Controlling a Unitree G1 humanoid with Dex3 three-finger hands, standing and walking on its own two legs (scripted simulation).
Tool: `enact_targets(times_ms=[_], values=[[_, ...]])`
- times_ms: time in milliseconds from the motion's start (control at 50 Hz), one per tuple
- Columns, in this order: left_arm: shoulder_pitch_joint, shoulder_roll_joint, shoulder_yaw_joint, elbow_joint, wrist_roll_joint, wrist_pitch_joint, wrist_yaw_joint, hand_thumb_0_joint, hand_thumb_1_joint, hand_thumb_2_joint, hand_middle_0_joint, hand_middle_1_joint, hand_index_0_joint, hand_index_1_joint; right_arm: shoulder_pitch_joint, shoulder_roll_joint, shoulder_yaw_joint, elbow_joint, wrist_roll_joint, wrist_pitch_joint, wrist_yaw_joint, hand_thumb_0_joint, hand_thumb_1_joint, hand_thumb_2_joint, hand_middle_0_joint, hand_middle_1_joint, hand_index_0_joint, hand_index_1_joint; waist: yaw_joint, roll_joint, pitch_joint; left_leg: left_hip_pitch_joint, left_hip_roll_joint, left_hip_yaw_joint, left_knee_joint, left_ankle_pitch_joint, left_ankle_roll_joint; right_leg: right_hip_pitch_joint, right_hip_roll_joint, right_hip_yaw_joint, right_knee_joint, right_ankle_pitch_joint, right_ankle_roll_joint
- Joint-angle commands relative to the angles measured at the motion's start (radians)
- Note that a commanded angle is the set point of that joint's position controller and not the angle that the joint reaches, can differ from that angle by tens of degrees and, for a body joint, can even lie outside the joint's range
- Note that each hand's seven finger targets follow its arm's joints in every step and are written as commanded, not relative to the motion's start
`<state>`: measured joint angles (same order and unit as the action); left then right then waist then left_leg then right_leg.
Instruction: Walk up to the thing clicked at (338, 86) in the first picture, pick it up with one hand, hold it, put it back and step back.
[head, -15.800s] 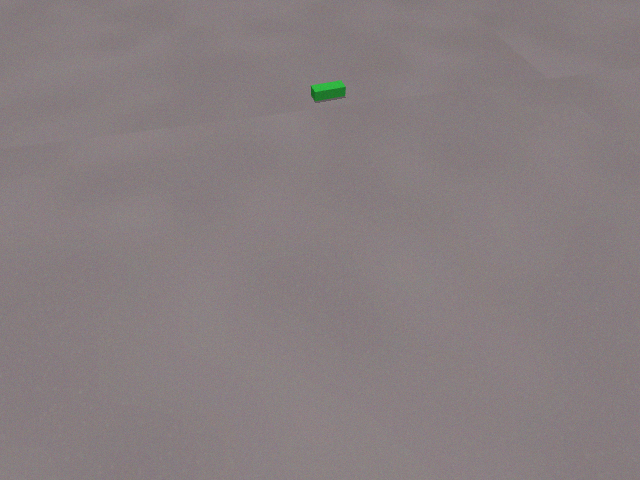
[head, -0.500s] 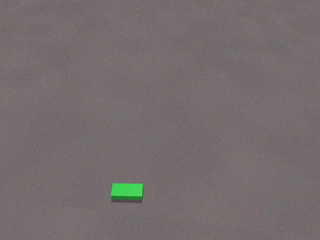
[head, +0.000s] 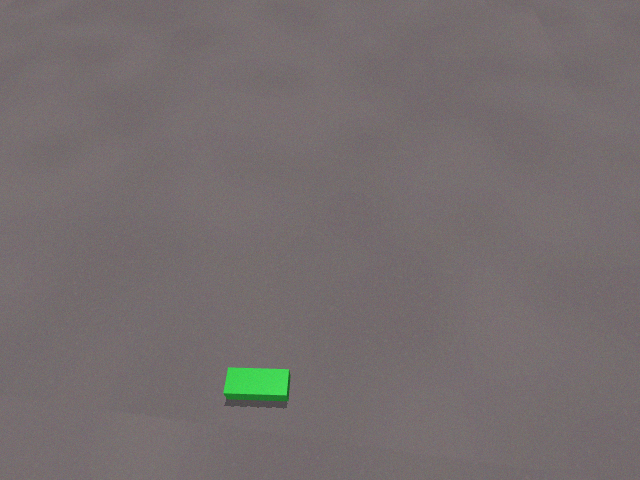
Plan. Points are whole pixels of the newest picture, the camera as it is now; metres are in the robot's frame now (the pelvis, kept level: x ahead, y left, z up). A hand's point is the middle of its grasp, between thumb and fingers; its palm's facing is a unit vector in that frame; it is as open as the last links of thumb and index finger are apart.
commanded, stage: walk up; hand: left
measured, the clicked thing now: (258, 384) +0.48 +0.22 -0.74
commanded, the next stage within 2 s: stand in 1.10 s
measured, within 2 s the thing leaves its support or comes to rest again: neither
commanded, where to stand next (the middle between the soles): +0.04 +0.03 m, yaw -1 degrees
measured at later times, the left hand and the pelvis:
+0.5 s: hand out of the picture +0.11 +0.27 -0.13, palm faces +0.00 -0.93 -0.36, open 7.4 cm; pelvis +0.01 +0.02 +0.01, yaw +0 degrees
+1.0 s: hand out of the picture +0.06 +0.28 -0.14, palm faces +0.00 -0.94 -0.35, open 7.4 cm; pelvis +0.00 +0.02 +0.02, yaw +0 degrees
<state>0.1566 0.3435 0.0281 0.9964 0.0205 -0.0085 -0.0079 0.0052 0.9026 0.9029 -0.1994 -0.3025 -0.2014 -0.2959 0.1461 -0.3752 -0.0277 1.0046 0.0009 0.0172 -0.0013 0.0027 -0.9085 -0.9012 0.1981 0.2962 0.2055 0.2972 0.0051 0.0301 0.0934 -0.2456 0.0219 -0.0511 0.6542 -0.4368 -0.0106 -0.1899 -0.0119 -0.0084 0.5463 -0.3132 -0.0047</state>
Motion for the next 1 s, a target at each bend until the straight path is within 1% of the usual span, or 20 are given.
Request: enact_targets(times_ms=[0,20,40,60,80,100,120,140,180,220,280,320,400,500,680,720,820,860,900,980], values=[[-0.060,0.263,0.052,-0.056,-0.006,-0.035,0.023,0.000,0.900,0.900,-0.200,-0.300,-0.200,-0.300,0.024,-0.145,-0.025,-0.033,0.003,-0.029,-0.004,0.000,-0.900,-0.900,0.200,0.300,0.200,0.300,-0.020,-0.209,-0.085,0.013,0.017,-0.001,-0.156,0.133,0.021,0.093,-0.223,0.174,-0.125,0.614,-0.121],[-0.072,0.257,0.051,-0.060,-0.013,-0.033,0.023,0.000,0.900,0.900,-0.200,-0.300,-0.200,-0.300,0.048,-0.154,-0.027,-0.018,-0.005,-0.034,-0.006,0.000,-0.900,-0.900,0.200,0.300,0.200,0.300,-0.025,-0.179,-0.123,0.075,0.030,0.001,-0.227,0.319,0.024,0.107,-0.205,0.138,-0.084,0.665,-0.096],[-0.070,0.249,0.050,-0.060,-0.021,-0.028,0.024,0.000,0.900,0.900,-0.200,-0.300,-0.200,-0.300,0.038,-0.178,-0.036,-0.015,-0.012,-0.037,-0.008,0.000,-0.900,-0.900,0.200,0.300,0.200,0.300,-0.014,-0.132,-0.160,0.147,0.057,-0.027,-0.242,0.532,0.038,0.093,-0.168,0.108,-0.057,0.641,-0.066],[-0.048,0.226,0.046,-0.062,-0.028,-0.025,0.025,0.000,0.900,0.900,-0.200,-0.300,-0.200,-0.300,0.021,-0.199,-0.042,-0.023,-0.017,-0.042,-0.009,0.000,-0.900,-0.900,0.200,0.300,0.200,0.300,0.006,-0.090,-0.196,0.191,0.106,-0.063,-0.234,0.684,0.061,0.090,-0.130,0.081,-0.061,0.550,-0.036],[-0.045,0.225,0.047,-0.041,-0.034,-0.024,0.029,0.000,0.900,0.900,-0.200,-0.300,-0.200,-0.300,-0.033,-0.215,-0.043,-0.023,-0.004,-0.043,-0.005,0.000,-0.900,-0.900,0.200,0.300,0.200,0.300,0.024,-0.064,-0.192,0.185,0.106,-0.057,-0.189,0.710,0.074,0.103,-0.101,0.050,-0.111,0.468,-0.020],[-0.073,0.230,0.045,-0.035,-0.026,-0.027,0.031,0.000,0.900,0.900,-0.200,-0.300,-0.200,-0.300,-0.045,-0.199,-0.040,-0.022,-0.002,-0.039,-0.003,0.000,-0.900,-0.900,0.200,0.300,0.200,0.300,0.012,-0.063,-0.183,0.176,0.101,-0.039,-0.194,0.691,0.064,0.121,-0.108,0.051,-0.130,0.472,-0.018],[-0.086,0.229,0.046,-0.028,-0.025,-0.027,0.032,0.000,0.900,0.900,-0.200,-0.300,-0.200,-0.300,-0.043,-0.184,-0.034,-0.015,0.001,-0.036,-0.004,0.000,-0.900,-0.900,0.200,0.300,0.200,0.300,0.009,-0.062,-0.180,0.168,0.089,-0.015,-0.200,0.673,0.056,0.139,-0.112,0.055,-0.128,0.517,-0.023],[-0.095,0.239,0.047,-0.023,-0.024,-0.027,0.032,0.000,0.900,0.900,-0.200,-0.300,-0.200,-0.300,-0.041,-0.187,-0.034,-0.012,-0.001,-0.031,-0.006,0.000,-0.900,-0.900,0.200,0.300,0.200,0.300,0.002,-0.051,-0.178,0.155,0.083,-0.011,-0.218,0.635,0.051,0.151,-0.121,0.064,-0.131,0.519,-0.029],[-0.100,0.237,0.042,-0.020,-0.023,-0.027,0.031,0.000,0.900,0.900,-0.200,-0.300,-0.200,-0.300,-0.049,-0.192,-0.033,-0.002,-0.003,-0.028,-0.007,0.000,-0.900,-0.900,0.200,0.300,0.200,0.300,0.005,-0.014,-0.177,0.142,0.087,-0.017,-0.252,0.593,0.050,0.168,-0.129,0.066,-0.143,0.486,-0.037],[-0.114,0.227,0.035,-0.003,-0.023,-0.025,0.030,0.000,0.900,0.900,-0.200,-0.300,-0.200,-0.300,-0.076,-0.186,-0.030,0.006,-0.003,-0.028,-0.005,0.000,-0.900,-0.900,0.200,0.300,0.200,0.300,0.008,-0.003,-0.165,0.156,0.093,-0.031,-0.288,0.576,0.049,0.153,-0.118,0.056,-0.171,0.423,-0.028],[-0.119,0.222,0.033,0.020,-0.019,-0.025,0.028,0.000,0.900,0.900,-0.200,-0.300,-0.200,-0.300,-0.086,-0.182,-0.027,0.017,-0.001,-0.030,-0.003,0.000,-0.900,-0.900,0.200,0.300,0.200,0.300,0.007,-0.019,-0.175,0.184,0.102,-0.028,-0.301,0.590,0.052,0.159,-0.111,0.050,-0.189,0.423,-0.021],[-0.140,0.223,0.030,0.025,-0.018,-0.026,0.025,0.000,0.900,0.900,-0.200,-0.300,-0.200,-0.300,-0.085,-0.179,-0.024,0.025,-0.001,-0.031,-0.003,0.000,-0.900,-0.900,0.200,0.300,0.200,0.300,0.001,-0.019,-0.159,0.176,0.099,-0.029,-0.325,0.551,0.043,0.158,-0.113,0.059,-0.211,0.388,-0.020],[-0.133,0.227,0.026,0.050,-0.014,-0.027,0.023,0.000,0.900,0.900,-0.200,-0.300,-0.200,-0.300,-0.112,-0.182,-0.025,0.030,-0.004,-0.029,-0.001,0.000,-0.900,-0.900,0.200,0.300,0.200,0.300,0.003,-0.019,-0.126,0.174,0.097,-0.035,-0.352,0.471,0.042,0.131,-0.109,0.062,-0.248,0.327,-0.014],[-0.135,0.230,0.026,0.058,-0.010,-0.030,0.021,0.000,0.900,0.900,-0.200,-0.300,-0.200,-0.300,-0.112,-0.183,-0.027,0.037,-0.007,-0.031,0.003,0.000,-0.900,-0.900,0.200,0.300,0.200,0.300,-0.001,-0.021,-0.146,0.191,0.098,-0.030,-0.368,0.470,0.040,0.138,-0.116,0.065,-0.262,0.336,-0.010],[-0.106,0.224,0.025,0.074,-0.008,-0.029,0.019,0.000,0.900,0.900,-0.200,-0.300,-0.200,-0.300,-0.111,-0.179,-0.033,0.045,-0.007,-0.031,0.003,0.000,-0.900,-0.900,0.200,0.300,0.200,0.300,0.000,-0.019,-0.123,0.181,0.097,-0.041,-0.391,0.398,0.041,0.114,-0.107,0.063,-0.280,0.251,-0.006],[-0.113,0.225,0.025,0.074,-0.007,-0.030,0.019,0.000,0.900,0.900,-0.200,-0.300,-0.200,-0.300,-0.108,-0.175,-0.032,0.048,-0.007,-0.030,0.004,0.000,-0.900,-0.900,0.200,0.300,0.200,0.300,-0.003,-0.022,-0.115,0.163,0.091,-0.044,-0.397,0.379,0.038,0.115,-0.110,0.066,-0.283,0.249,-0.005],[-0.104,0.227,0.026,0.075,-0.007,-0.031,0.020,0.000,0.900,0.900,-0.200,-0.300,-0.200,-0.300,-0.096,-0.176,-0.032,0.052,-0.007,-0.030,0.004,0.000,-0.900,-0.900,0.200,0.300,0.200,0.300,-0.003,-0.020,-0.117,0.148,0.087,-0.047,-0.398,0.380,0.038,0.126,-0.111,0.065,-0.282,0.257,-0.002],[-0.085,0.223,0.024,0.078,-0.007,-0.031,0.021,0.000,0.900,0.900,-0.200,-0.300,-0.200,-0.300,-0.104,-0.176,-0.034,0.050,-0.007,-0.031,0.005,0.000,-0.900,-0.900,0.200,0.300,0.200,0.300,0.002,-0.019,-0.133,0.176,0.092,-0.049,-0.389,0.404,0.040,0.119,-0.110,0.060,-0.276,0.266,-0.002],[-0.095,0.228,0.026,0.074,-0.004,-0.031,0.021,0.000,0.900,0.900,-0.200,-0.300,-0.200,-0.300,-0.091,-0.178,-0.036,0.052,-0.007,-0.029,0.003,0.000,-0.900,-0.900,0.200,0.300,0.200,0.300,-0.006,-0.032,-0.132,0.165,0.089,-0.045,-0.391,0.389,0.040,0.125,-0.111,0.062,-0.276,0.264,-0.003],[-0.089,0.222,0.025,0.073,-0.004,-0.029,0.022,0.000,0.900,0.900,-0.200,-0.300,-0.200,-0.300,-0.094,-0.180,-0.036,0.051,-0.008,-0.030,0.002,0.000,-0.900,-0.900,0.200,0.300,0.200,0.300,-0.002,-0.018,-0.116,0.145,0.086,-0.048,-0.392,0.382,0.039,0.118,-0.108,0.058,-0.275,0.257,-0.004]])
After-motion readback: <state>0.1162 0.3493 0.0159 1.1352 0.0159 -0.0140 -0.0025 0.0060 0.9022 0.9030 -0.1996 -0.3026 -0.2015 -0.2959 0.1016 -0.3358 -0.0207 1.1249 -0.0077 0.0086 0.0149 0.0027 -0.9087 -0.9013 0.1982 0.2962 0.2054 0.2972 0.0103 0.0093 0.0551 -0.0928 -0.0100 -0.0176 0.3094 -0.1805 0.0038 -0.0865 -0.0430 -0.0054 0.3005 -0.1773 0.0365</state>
